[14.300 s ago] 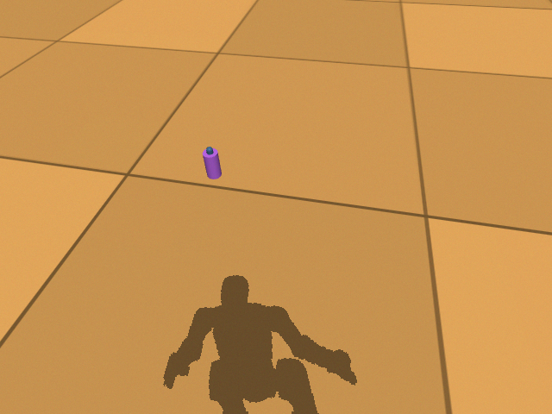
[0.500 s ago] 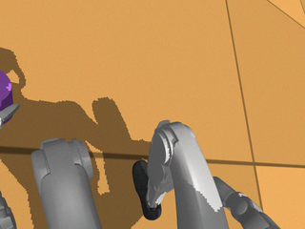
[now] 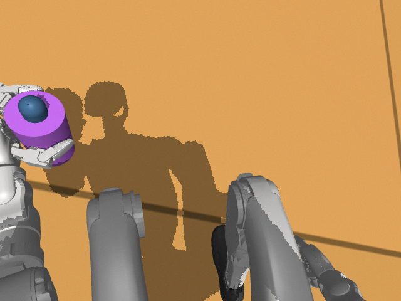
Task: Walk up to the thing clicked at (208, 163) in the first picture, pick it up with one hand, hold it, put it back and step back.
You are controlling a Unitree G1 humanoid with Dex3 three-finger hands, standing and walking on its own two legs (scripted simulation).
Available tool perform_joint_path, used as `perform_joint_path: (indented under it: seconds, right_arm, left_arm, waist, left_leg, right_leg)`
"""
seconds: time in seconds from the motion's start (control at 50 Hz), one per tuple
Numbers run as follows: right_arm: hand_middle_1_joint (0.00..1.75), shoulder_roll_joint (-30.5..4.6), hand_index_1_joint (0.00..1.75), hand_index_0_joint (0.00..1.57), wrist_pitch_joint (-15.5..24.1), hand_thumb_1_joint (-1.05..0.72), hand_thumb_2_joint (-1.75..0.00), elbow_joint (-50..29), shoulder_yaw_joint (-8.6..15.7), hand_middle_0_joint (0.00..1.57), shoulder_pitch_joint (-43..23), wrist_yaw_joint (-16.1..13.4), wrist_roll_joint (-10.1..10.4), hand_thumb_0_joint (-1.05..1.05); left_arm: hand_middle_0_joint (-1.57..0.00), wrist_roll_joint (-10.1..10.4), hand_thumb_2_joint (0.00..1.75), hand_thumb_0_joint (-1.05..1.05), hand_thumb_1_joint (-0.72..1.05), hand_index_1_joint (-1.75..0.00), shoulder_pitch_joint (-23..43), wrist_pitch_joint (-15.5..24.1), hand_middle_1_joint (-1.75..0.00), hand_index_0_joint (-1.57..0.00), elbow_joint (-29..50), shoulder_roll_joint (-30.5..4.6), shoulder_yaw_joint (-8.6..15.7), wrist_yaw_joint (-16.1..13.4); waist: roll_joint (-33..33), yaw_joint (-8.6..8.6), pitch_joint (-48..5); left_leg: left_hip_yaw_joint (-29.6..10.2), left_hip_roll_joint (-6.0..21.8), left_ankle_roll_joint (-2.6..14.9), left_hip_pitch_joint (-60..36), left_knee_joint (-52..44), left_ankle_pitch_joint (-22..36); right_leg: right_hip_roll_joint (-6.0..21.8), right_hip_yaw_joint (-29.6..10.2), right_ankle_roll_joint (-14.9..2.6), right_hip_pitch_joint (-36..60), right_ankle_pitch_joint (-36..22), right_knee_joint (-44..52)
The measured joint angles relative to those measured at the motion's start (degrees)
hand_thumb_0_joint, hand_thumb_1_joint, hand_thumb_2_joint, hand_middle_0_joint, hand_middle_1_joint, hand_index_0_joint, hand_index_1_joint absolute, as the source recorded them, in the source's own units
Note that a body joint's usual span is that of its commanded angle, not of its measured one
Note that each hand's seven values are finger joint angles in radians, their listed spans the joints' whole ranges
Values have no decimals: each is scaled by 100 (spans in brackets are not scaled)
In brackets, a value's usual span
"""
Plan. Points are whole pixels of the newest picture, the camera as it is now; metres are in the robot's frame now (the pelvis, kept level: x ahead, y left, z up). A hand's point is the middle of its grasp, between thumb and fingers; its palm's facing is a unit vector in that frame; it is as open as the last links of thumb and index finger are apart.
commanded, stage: settle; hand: left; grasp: from the side
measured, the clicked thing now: (43, 129) +0.43 +0.28 -0.06
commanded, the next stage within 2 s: lift in 0.90 s
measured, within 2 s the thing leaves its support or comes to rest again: neither
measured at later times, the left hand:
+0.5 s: hand (36, 114) +0.43 +0.27 +0.00, palm faces +0.25 -0.97 -0.03, open 11.1 cm
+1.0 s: hand (29, 108) +0.42 +0.27 +0.03, palm faces +0.26 -0.97 -0.03, open 11.2 cm
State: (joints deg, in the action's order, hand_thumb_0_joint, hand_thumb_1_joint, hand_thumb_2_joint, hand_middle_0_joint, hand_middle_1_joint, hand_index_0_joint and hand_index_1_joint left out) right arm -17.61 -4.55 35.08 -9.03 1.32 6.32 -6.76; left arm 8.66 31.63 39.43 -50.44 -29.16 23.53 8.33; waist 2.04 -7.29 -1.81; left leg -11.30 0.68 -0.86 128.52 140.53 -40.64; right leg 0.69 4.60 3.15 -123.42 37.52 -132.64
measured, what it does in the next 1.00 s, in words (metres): stands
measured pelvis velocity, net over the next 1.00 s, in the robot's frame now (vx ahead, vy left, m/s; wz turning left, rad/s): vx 0.00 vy -0.01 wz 0.08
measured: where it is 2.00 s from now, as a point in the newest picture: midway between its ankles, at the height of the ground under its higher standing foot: (181, 290)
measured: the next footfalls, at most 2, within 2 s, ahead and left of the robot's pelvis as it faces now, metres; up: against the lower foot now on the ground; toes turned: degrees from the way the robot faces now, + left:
none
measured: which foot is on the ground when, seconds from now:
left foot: down 0.00-1.00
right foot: down 0.00-1.00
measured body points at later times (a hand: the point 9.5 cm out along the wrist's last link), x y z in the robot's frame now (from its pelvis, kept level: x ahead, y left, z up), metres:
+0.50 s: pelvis +0.00 -0.01 +0.03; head +0.20 +0.05 +0.43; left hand +0.41 +0.32 +0.01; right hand +0.17 -0.27 -0.09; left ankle +0.08 +0.13 -0.30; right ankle +0.12 -0.14 -0.30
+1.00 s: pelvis +0.00 -0.01 +0.05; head +0.19 +0.05 +0.45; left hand +0.40 +0.32 +0.03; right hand +0.15 -0.27 -0.07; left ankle +0.08 +0.13 -0.30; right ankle +0.12 -0.14 -0.30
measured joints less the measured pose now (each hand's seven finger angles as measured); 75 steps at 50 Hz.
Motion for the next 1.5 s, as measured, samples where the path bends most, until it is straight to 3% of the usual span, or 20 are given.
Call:
perform_joint_path:
  seconds: [0.2, 0.44, 1.1, 1.26, 1.5]
  right_arm:
    - [30, 9, 30, 20, 32, -90, -90, 52, 284, 20, 116, -133, 158, 0]
    - [30, 3, 30, 20, 128, -91, -90, 105, 525, 20, 237, -236, 234, 0]
    - [30, 139, 30, 20, 310, -91, -90, 293, 682, 20, 480, -281, 287, 0]
    - [30, 152, 30, 20, 312, -93, -90, 282, 739, 20, 558, -331, 374, 0]
    - [30, 202, 30, 20, 342, -93, -90, 77, 845, 20, 600, -478, 616, 0]
  left_arm:
    - [-67, 25, 103, 1, -49, -97, 101, -313, -102, -66, 135, 219, 135, 266]
    - [-68, 9, 107, 1, -52, -97, 183, -517, -103, -67, 82, 391, 256, 397]
    - [-68, -122, 110, 2, -54, -99, 410, -532, -104, -67, -157, 542, 251, 355]
    - [-69, -23, 111, 2, -56, -99, 272, -693, -103, -68, 149, 617, 192, 537]
    - [-69, 165, 111, 2, -56, -99, -320, -1231, -103, -68, 1160, 863, -53, 481]
  waist:
    - [-98, 47, -197]
    - [-151, 115, -374]
    - [-168, 115, -518]
    - [-211, 155, -622]
    - [-266, 311, -855]
  left_leg:
    - [119, 11, -133, -143, -280, -44]
    - [234, 43, -157, -331, -573, -11]
    - [450, 37, -84, -651, -1061, 134]
    - [478, 39, -100, -814, -1234, 114]
    - [547, 95, -65, -1450, -1967, 117]
  right_leg:
    - [48, -91, -76, -25, 80, 81]
    - [61, -163, -138, 67, 68, 260]
    - [112, -306, -123, 369, -3, 658]
    - [128, -313, -137, 511, 32, 796]
    - [133, -292, -141, 1143, 21, 1528]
